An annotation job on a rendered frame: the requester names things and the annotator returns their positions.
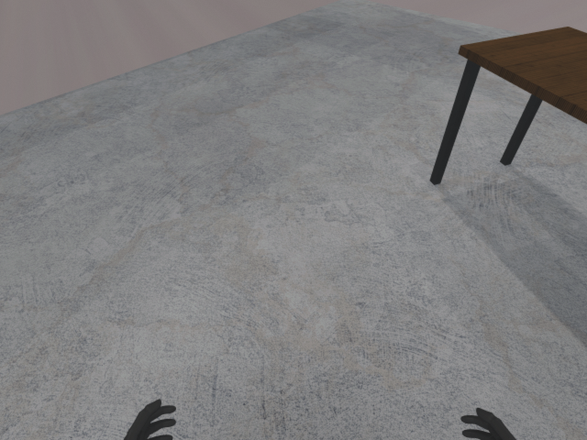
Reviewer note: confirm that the table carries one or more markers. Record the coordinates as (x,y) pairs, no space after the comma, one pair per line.
(549,64)

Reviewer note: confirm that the robot left hand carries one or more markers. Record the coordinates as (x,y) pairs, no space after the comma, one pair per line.
(142,427)

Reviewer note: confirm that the robot right hand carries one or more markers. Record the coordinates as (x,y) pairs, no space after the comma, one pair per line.
(488,421)

